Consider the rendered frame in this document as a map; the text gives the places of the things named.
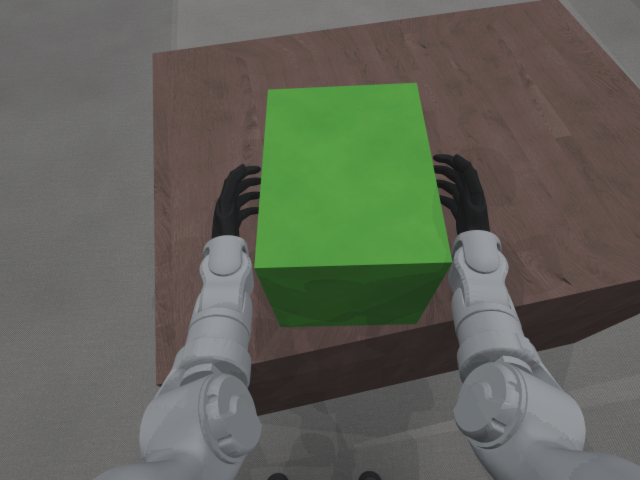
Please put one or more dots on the pedestal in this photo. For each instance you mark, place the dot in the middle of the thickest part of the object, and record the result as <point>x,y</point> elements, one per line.
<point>548,120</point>

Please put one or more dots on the carton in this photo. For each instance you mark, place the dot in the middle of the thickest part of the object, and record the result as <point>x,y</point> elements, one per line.
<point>350,224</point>

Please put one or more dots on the left robot forearm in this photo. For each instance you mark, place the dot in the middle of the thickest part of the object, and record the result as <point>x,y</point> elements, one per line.
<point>220,327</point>

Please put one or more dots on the right robot hand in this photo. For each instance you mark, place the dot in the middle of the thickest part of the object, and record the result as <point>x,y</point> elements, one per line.
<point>469,205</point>

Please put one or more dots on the right robot forearm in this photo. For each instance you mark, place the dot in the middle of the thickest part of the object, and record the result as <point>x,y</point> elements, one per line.
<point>486,323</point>

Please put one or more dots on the left robot hand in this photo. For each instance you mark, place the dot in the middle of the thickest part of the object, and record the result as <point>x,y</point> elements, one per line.
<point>227,217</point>

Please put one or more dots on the left robot upper arm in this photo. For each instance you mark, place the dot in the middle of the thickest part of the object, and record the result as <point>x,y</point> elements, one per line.
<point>200,431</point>

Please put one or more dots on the right robot upper arm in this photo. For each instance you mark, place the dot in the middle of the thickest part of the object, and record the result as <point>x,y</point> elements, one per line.
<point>522,428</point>

